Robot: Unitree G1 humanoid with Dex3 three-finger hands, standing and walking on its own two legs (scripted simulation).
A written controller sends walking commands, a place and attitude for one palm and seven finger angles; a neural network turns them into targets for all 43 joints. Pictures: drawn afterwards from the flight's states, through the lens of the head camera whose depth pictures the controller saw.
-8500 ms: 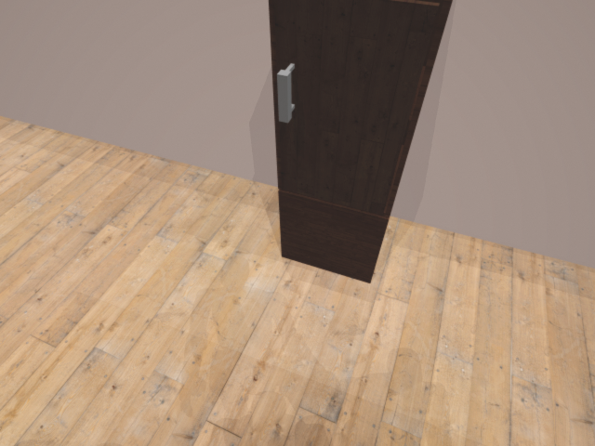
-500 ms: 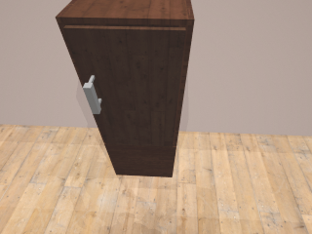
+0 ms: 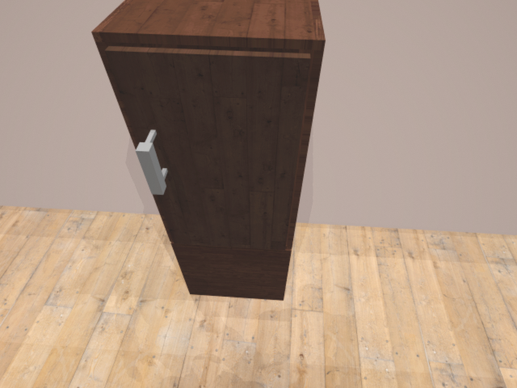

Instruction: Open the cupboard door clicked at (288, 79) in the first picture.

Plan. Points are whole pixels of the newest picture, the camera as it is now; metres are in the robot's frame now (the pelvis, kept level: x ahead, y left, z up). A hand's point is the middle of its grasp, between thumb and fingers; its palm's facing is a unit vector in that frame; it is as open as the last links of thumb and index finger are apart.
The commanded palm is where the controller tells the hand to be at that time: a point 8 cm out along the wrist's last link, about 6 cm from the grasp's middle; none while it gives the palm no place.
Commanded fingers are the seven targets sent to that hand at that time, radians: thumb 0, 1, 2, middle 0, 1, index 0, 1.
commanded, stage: look again from close up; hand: left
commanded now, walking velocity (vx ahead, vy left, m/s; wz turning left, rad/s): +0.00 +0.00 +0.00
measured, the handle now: (155, 162) +0.53 +0.26 +0.02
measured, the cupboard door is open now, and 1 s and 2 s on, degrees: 0 0 0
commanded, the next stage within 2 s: raise the hand with hooked fingers in 0.04 s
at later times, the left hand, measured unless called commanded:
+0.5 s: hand (156, 354) +0.17 +0.17 -0.02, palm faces -0.07 -1.00 +0.01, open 8.2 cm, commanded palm +0.12 +0.25 -0.05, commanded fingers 0.00 0.46 0.71 -0.23 -0.58 -0.23 -0.58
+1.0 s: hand (104, 346) +0.18 +0.24 -0.02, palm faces +0.00 -1.00 -0.05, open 11.2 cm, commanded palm +0.15 +0.30 -0.01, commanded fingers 0.00 -0.13 0.46 -0.27 -0.96 -0.27 -0.96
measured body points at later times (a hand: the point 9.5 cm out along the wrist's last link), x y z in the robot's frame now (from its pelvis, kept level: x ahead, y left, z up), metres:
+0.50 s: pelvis -0.04 +0.01 -0.07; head -0.01 +0.01 +0.38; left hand +0.17 +0.22 -0.02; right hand +0.18 -0.25 -0.10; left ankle -0.02 +0.13 -0.74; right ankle -0.01 -0.08 -0.74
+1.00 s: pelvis -0.05 +0.03 -0.07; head +0.00 +0.04 +0.38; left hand +0.17 +0.30 -0.01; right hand +0.10 -0.19 -0.16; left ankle -0.03 +0.13 -0.74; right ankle -0.02 -0.08 -0.74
